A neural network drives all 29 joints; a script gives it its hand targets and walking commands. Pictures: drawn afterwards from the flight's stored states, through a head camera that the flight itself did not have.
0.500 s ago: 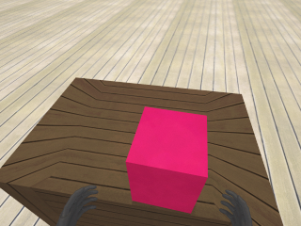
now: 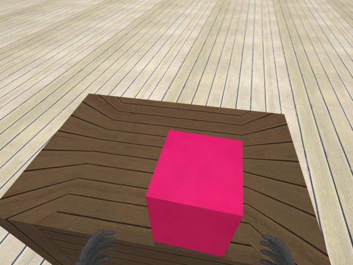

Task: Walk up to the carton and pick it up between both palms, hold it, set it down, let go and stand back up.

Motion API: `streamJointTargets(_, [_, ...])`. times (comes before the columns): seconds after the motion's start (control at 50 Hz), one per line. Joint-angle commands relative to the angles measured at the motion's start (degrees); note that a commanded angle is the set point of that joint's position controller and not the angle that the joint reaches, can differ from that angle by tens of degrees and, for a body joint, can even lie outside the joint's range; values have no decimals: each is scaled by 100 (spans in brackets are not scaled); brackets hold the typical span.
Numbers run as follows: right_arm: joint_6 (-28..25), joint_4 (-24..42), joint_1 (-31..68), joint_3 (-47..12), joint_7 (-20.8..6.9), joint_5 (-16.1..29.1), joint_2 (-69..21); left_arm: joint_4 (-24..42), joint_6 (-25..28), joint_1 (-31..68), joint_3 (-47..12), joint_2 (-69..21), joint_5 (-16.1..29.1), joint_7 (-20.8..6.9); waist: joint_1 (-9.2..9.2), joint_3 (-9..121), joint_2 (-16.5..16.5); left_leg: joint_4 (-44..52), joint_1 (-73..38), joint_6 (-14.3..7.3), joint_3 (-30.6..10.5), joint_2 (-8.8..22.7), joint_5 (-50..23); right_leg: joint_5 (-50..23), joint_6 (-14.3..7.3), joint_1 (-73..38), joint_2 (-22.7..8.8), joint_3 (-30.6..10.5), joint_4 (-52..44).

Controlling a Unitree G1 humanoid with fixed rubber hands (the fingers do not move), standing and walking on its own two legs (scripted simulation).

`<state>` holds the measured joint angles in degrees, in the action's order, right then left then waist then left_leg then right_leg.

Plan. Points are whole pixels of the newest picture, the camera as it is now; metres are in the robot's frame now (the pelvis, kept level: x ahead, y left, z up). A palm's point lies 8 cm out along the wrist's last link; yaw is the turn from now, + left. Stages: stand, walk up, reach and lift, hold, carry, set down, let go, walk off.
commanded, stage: set down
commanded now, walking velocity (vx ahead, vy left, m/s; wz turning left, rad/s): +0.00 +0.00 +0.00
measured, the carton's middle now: (196, 193) +0.35 -0.02 -0.05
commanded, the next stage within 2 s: let go in 0.74 s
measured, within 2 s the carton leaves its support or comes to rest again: neither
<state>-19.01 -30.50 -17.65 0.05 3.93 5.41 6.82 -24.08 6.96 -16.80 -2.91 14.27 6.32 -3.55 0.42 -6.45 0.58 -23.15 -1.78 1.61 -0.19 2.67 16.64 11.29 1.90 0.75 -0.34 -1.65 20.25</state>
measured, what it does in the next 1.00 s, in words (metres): stands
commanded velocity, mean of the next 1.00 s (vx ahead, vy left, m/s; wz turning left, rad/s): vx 0.00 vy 0.00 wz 0.00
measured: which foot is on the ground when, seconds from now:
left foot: down 0.00-1.00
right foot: down 0.00-1.00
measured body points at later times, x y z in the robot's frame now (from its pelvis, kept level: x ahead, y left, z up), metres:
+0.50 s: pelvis -0.01 +0.00 +0.00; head -0.01 +0.00 +0.45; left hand +0.17 +0.22 -0.07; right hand +0.16 -0.23 -0.07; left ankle -0.03 +0.13 -0.74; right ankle +0.01 -0.14 -0.74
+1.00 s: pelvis +0.00 -0.02 +0.00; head +0.00 -0.01 +0.45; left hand +0.17 +0.21 -0.08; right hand +0.16 -0.25 -0.09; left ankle -0.03 +0.13 -0.74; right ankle +0.01 -0.14 -0.74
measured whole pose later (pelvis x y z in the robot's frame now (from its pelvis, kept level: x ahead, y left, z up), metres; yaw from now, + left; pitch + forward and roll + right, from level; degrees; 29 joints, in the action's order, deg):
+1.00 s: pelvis +0.00 -0.02 +0.00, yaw +0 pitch -5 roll -1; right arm -12.9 -41.6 -11.2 2.7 -0.4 -0.9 10.6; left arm -30.3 -6.1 -10.5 1.3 10.8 0.9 0.1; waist 0.6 -5.1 0.2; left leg -21.1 0.9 2.9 0.1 3.6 15.2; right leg 11.5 0.5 4.9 0.4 -1.1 21.4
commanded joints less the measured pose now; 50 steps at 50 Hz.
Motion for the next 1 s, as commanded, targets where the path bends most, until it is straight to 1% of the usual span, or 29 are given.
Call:
streamJointTargets(0.0, [-119,982,-112,166,52,21,301,1001,79,150,340,628,137,-24,-14,299,-52,303,291,261,316,-286,-1941,-1010,-153,-94,169,201,-356])
streamJointTargets(0.06, [107,524,247,179,-92,-165,500,445,-217,393,299,461,-141,51,58,-168,191,468,474,270,322,-238,-1383,-357,-252,236,125,184,-438])
streamJointTargets(0.12, [181,530,120,289,-71,-217,641,520,-384,414,163,306,-108,54,-141,142,87,455,325,340,357,-260,-1725,-775,-197,165,229,350,-431])
streamJointTargets(0.14, [255,323,378,320,-141,-275,701,355,-464,622,186,288,-112,85,-24,275,104,467,338,335,391,-280,-1679,-595,-247,187,212,279,-499])
streamJointTargets(0.16, [111,1146,172,281,-15,-198,412,870,-275,514,365,664,55,61,30,459,-93,350,500,302,442,-342,-1795,-965,-146,-153,145,182,-377])
streamJointTargets(0.18, [181,588,278,363,-124,-253,615,854,-383,656,420,539,-131,177,59,459,262,401,266,338,440,-308,-1987,-978,-193,90,221,275,-320])
streamJointTargets(0.2, [141,966,257,328,-63,-275,499,1002,-328,604,451,571,-86,122,37,632,-81,335,212,252,458,-361,-1905,-998,-147,48,171,255,-371])
streamJointTargets(0.22, [278,683,449,354,-158,-287,633,799,-410,694,489,558,-349,224,208,393,183,395,261,239,397,-333,-1715,-710,-174,115,154,188,-401])
streamJointTargets(0.24, [268,618,367,218,-161,-237,623,379,-463,591,296,445,-206,172,22,320,-63,472,481,207,473,-346,-1507,-642,-183,136,212,239,-394])
streamJointTargets(0.26, [493,214,476,199,-229,-283,778,61,-741,712,309,359,-389,221,108,165,141,560,493,217,458,-309,-1262,-288,-221,366,209,304,-453])
streamJointTargets(0.28, [438,637,511,182,-213,-305,636,338,-747,617,303,417,-212,195,198,293,-70,538,650,245,543,-334,-1155,-328,-251,51,163,193,-520])
streamJointTargets(0.32, [621,52,567,439,-248,-381,814,40,-918,745,400,298,-426,250,50,78,225,646,563,250,453,-313,-1186,-336,-190,168,202,318,-420])
streamJointTargets(0.34, [499,682,346,321,-139,-289,535,681,-764,864,342,512,-148,190,63,490,-13,524,544,211,569,-369,-1178,-467,-176,-30,135,246,-439])
streamJointTargets(0.4, [540,498,380,434,-192,-441,570,455,-816,709,436,510,-195,227,-32,364,-154,488,521,124,509,-321,-1322,-703,-192,157,137,218,-311])
streamJointTargets(0.42, [586,260,502,494,-220,-447,728,285,-899,709,433,305,-312,270,-52,283,117,516,498,244,418,-244,-1488,-713,-234,111,203,268,-286])
streamJointTargets(0.52, [614,149,668,490,-346,-458,870,278,-981,835,407,250,-335,306,84,320,233,630,566,315,542,-258,-1568,-601,-265,162,294,383,-253])
streamJointTargets(0.54, [661,75,900,543,-401,-573,927,195,-1026,845,499,234,-421,357,192,207,6,678,673,266,479,-235,-1400,-362,-290,138,285,311,-308])
streamJointTargets(0.56, [709,40,868,595,-392,-563,940,98,-1053,872,438,327,-333,323,-21,175,79,658,680,254,486,-262,-1165,-299,-270,233,279,363,-306])
streamJointTargets(0.6, [767,-86,1041,557,-438,-704,881,-64,-1182,1016,419,273,-443,393,76,20,-33,680,804,159,513,-252,-735,55,-291,244,240,328,-334])
streamJointTargets(0.62, [709,331,756,506,-319,-635,741,410,-1081,1064,343,299,-237,345,16,203,-98,651,815,153,557,-263,-716,-116,-285,78,209,212,-358])
streamJointTargets(0.64, [817,-100,1074,563,-437,-582,892,26,-1172,1076,432,276,-376,409,114,142,165,679,828,200,515,-259,-985,-231,-309,305,296,364,-163])
streamJointTargets(0.68, [698,32,823,484,-435,-616,874,-193,-1141,847,373,81,-313,385,28,263,-231,672,750,140,501,-239,-1082,-380,-266,209,269,356,-289])
streamJointTargets(0.7, [769,-404,936,537,-501,-610,950,45,-1170,1020,358,112,-502,451,81,384,214,622,639,208,504,-239,-1471,-482,-319,239,301,384,-190])
streamJointTargets(0.74, [646,-72,856,495,-444,-564,882,143,-1118,952,473,230,-434,425,88,539,-80,489,515,188,478,-280,-1624,-820,-241,187,265,317,-219])
streamJointTargets(0.78, [622,-772,887,562,-521,-693,1082,-49,-1209,900,484,19,-621,477,36,507,181,527,500,297,478,-258,-1835,-844,-298,158,372,389,-215])
streamJointTargets(0.8, [574,-312,1010,523,-466,-625,1027,152,-1151,1020,541,177,-516,413,68,749,115,480,499,266,557,-302,-1971,-950,-234,126,336,341,-159])
streamJointTargets(0.82, [539,-63,874,465,-438,-636,857,248,-1087,1040,645,447,-464,380,59,816,-157,395,522,138,574,-329,-1676,-945,-163,178,272,303,-140])
streamJointTargets(0.88, [447,-681,771,414,-462,-619,982,70,-1141,893,586,158,-612,449,-12,627,47,359,434,203,523,-362,-1946,-1185,-226,49,273,309,-231])
streamJointTargets(0.98, [365,-357,870,322,-373,-632,838,-86,-1182,1008,558,165,-501,342,31,545,-234,430,660,80,597,-378,-1505,-1095,-117,102,248,301,-260])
